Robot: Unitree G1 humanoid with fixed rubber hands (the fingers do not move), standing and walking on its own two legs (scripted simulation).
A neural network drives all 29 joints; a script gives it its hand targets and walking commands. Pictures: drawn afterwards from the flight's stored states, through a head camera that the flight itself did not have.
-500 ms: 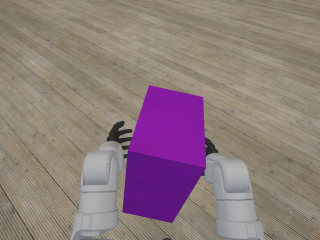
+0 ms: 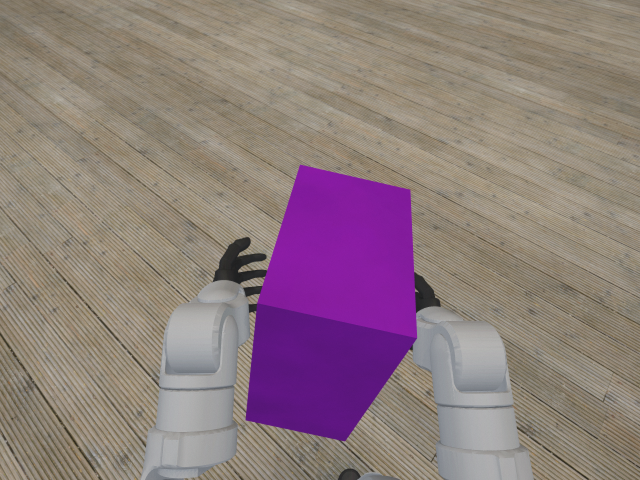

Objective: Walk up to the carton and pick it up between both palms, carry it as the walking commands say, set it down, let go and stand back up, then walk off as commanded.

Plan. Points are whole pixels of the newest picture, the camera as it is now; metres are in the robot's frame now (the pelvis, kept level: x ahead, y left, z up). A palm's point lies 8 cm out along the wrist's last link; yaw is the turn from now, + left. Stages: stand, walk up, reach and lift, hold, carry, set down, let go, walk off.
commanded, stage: carry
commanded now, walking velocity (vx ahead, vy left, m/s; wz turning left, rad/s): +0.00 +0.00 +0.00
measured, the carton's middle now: (323, 310) +0.33 +0.01 +0.01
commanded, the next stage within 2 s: none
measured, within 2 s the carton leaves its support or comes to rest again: neither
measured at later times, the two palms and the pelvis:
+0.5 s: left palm (187, 302) +0.29 +0.17 +0.08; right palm (386, 320) +0.29 -0.07 +0.06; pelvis +0.01 +0.03 -0.01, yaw +1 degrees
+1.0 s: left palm (212, 255) +0.37 +0.15 +0.08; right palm (391, 281) +0.35 -0.08 +0.05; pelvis +0.06 +0.03 +0.00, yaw +0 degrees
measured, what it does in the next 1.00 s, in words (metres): shifts its weight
